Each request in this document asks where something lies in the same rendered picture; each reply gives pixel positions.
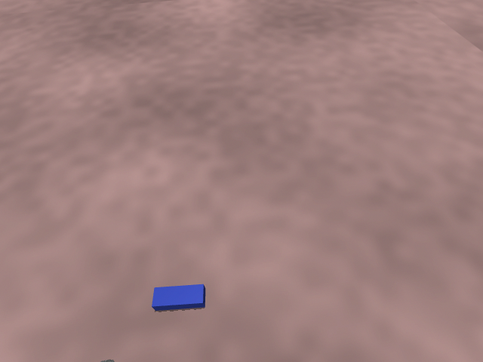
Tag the carton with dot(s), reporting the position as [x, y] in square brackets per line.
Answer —
[179, 297]

